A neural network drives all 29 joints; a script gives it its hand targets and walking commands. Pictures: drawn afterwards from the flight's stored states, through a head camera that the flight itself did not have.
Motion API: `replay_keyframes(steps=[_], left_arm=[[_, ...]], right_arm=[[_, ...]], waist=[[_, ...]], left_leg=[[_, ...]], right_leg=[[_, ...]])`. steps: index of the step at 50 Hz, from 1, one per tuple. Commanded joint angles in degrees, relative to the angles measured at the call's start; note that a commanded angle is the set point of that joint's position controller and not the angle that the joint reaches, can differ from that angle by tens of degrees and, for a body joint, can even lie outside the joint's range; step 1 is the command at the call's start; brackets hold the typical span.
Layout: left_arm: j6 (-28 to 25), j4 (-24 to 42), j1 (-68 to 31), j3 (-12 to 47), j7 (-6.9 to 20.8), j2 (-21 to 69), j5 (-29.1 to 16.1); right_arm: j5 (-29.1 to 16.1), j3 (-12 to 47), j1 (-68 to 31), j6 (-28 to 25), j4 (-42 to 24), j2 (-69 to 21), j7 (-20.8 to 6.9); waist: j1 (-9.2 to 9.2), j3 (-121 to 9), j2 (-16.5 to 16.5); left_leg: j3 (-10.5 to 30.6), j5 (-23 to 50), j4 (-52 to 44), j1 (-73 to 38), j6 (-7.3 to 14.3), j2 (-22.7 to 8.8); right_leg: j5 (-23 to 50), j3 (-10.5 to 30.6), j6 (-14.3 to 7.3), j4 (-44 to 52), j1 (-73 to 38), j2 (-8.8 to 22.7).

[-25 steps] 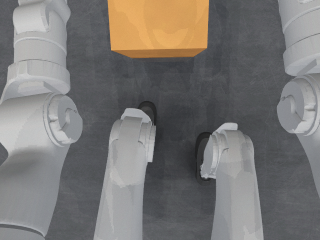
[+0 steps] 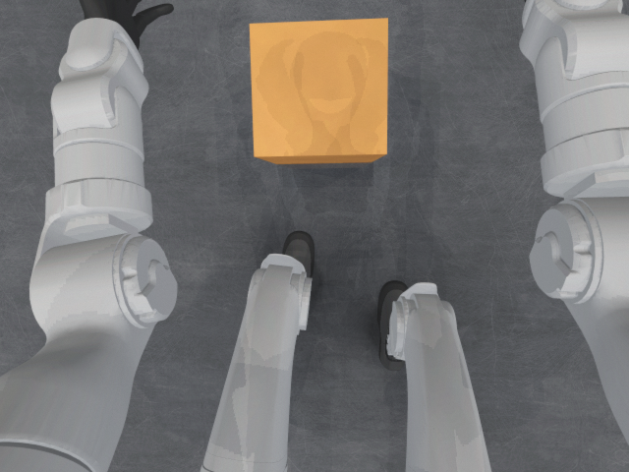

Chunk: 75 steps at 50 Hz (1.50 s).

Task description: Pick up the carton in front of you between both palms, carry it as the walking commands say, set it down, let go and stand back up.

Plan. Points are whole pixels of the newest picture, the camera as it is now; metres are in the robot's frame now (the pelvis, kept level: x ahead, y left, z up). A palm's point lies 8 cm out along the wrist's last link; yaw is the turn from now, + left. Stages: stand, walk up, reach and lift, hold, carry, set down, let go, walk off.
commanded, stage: set down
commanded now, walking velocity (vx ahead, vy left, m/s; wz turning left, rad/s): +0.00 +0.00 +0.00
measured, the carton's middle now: (321, 105) +0.52 +0.11 -0.46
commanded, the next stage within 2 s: let go in 0.10 s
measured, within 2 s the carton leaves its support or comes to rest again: neither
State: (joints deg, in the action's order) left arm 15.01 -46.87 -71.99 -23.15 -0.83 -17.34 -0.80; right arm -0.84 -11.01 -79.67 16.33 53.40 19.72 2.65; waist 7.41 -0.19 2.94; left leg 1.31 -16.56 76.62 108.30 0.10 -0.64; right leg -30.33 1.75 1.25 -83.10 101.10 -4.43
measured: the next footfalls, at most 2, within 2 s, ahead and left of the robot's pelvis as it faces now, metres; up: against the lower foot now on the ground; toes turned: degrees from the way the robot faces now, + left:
none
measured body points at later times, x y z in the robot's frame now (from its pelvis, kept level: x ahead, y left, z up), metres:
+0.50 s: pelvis +0.04 +0.02 +0.12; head +0.31 +0.04 +0.48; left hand +0.42 +0.29 +0.00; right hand +0.49 -0.13 +0.00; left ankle +0.13 +0.12 -0.54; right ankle +0.04 -0.12 -0.54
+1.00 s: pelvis +0.09 +0.01 +0.19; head +0.18 +0.01 +0.63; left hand +0.25 +0.26 +0.11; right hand +0.33 -0.20 +0.10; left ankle +0.13 +0.12 -0.54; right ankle +0.04 -0.12 -0.54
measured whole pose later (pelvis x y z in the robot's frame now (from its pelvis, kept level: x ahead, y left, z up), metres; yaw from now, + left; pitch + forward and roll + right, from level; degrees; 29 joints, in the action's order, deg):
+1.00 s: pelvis +0.09 +0.01 +0.19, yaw +3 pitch +8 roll +0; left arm 1.7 -22.7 10.2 -2.2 3.9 -11.9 -0.7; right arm 2.4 -5.9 2.4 0.3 30.4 10.0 -1.2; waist 3.0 3.1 -0.1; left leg 0.5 -9.8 28.8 27.3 0.6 1.6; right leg -19.7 3.5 0.5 -30.9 19.5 -0.5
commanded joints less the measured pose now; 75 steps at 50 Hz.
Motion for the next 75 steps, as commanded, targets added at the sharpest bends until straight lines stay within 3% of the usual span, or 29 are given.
replay_keyframes(steps=[1,5,9,16,23,30,36,45,50,54,68,70,71,75], left_arm=[[-1.8,6.5,-12.1,-1.4,0.3,-7.0,1.3],[-2.8,5.6,-10.1,-2.5,0.8,-5.9,2.8],[-3.6,5.9,-6.0,-2.7,2.3,-4.9,5.0],[-4.6,12.7,11.8,0.5,6.7,-4.8,9.2],[-7.2,17.9,28.8,6.0,8.5,-3.7,7.1],[-10.3,19.6,46.2,11.3,8.2,-0.9,2.9],[-12.6,23.6,59.8,15.3,6.6,-0.1,1.5],[-14.5,29.4,77.5,19.0,4.6,0.5,0.1],[-14.2,30.0,82.4,19.7,4.6,0.1,0.0],[-12.9,29.9,83.7,19.5,4.7,-0.6,0.3],[-8.3,28.7,84.7,18.4,4.5,-1.3,2.0],[-8.2,28.8,84.5,18.5,4.5,-1.4,1.8],[-5.3,31.0,83.2,18.1,3.2,-3.2,3.0],[-4.1,30.4,84.1,19.3,2.1,-2.0,2.1]], right_arm=[[0.8,-1.2,-14.5,-1.8,-5.8,5.9,-0.7],[1.6,-1.6,-12.8,-2.6,-4.8,4.6,-1.3],[4.4,-3.7,-7.7,-3.1,-6.0,2.4,-0.8],[8.3,-5.5,12.2,-3.8,-17.9,-6.1,3.0],[7.3,-3.0,28.7,-6.9,-26.6,-8.4,3.5],[6.7,-1.5,45.8,-10.7,-24.2,-8.3,0.9],[5.4,-0.2,59.0,-13.8,-23.5,-7.0,-1.3],[3.6,2.8,75.7,-17.1,-27.0,-5.4,-3.5],[2.8,5.0,82.9,-17.1,-29.6,-4.7,-4.2],[2.3,6.1,86.8,-15.8,-31.4,-4.2,-4.8],[0.9,7.8,89.1,-11.1,-34.3,-3.3,-6.2],[1.2,7.6,89.5,-10.8,-34.2,-3.2,-6.1],[0.5,7.6,92.9,-12.2,-30.2,-3.9,-5.0],[0.6,8.1,90.8,-12.6,-32.6,-3.2,-3.9]], waist=[[3.02,-63.0,0.7],[3.20,-60.0,1.7],[1.85,-61.2,1.9],[1.17,-64.8,0.0],[0.54,-52.5,-2.3],[-2.07,-41.0,-3.1],[-2.86,-31.7,-5.5],[-3.93,-17.6,-5.2],[-5.78,-9.8,-0.8],[-6.68,-4.0,0.9],[-6.39,2.4,-1.6],[-6.65,2.0,-1.2],[-6.90,-0.7,-2.8],[-7.01,-1.2,-0.1]], left_leg=[[-3.3,27.1,-4.1,-64.8,-1.2,2.9],[-3.1,27.0,-8.7,-65.8,-0.9,2.6],[-3.1,29.1,-12.7,-69.9,-0.6,2.6],[-3.2,37.8,-18.8,-80.8,0.6,2.8],[-0.3,35.1,-26.1,-91.8,1.0,1.6],[2.2,28.8,-33.2,-98.9,0.2,0.6],[2.7,23.5,-38.5,-103.8,-0.8,0.4],[1.2,22.3,-45.7,-107.9,-1.7,1.2],[0.2,20.6,-48.5,-111.1,-1.5,2.6],[-0.5,19.5,-50.0,-114.6,-1.3,3.3],[-1.3,20.7,-50.3,-118.2,-1.1,4.2],[-1.3,21.6,-50.3,-118.4,-1.0,4.1],[-1.8,20.1,-48.9,-114.5,-1.2,5.3],[-1.4,20.1,-48.4,-110.7,-0.7,5.1]], right_leg=[[10.5,-4.3,1.2,15.2,-9.6,-2.9],[12.3,-3.6,1.5,19.8,-13.7,-2.4],[16.6,-3.3,2.0,24.4,-20.1,-2.2],[27.8,-2.5,2.5,31.1,-33.8,-2.4],[20.3,-2.2,2.0,39.1,-36.0,-1.3],[14.5,-2.1,0.9,44.9,-40.3,-0.4],[12.0,-1.6,-0.2,49.1,-48.9,0.5],[16.0,-0.8,-1.0,56.5,-67.2,1.8],[18.4,-0.3,-1.1,61.3,-73.6,3.2],[19.0,0.3,-1.3,64.2,-75.5,4.1],[24.8,1.1,-0.7,65.4,-79.7,4.5],[26.5,1.1,-0.4,65.0,-80.4,4.1],[33.3,1.3,0.1,62.3,-85.1,3.8],[36.5,1.3,0.7,60.7,-86.1,3.7]])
